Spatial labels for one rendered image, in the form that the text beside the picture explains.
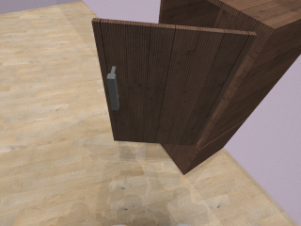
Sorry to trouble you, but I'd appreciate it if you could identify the handle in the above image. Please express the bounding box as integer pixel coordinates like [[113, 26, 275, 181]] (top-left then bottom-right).
[[106, 66, 119, 111]]

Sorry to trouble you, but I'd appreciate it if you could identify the cupboard door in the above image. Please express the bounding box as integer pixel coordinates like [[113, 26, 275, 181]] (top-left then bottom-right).
[[91, 18, 258, 146]]

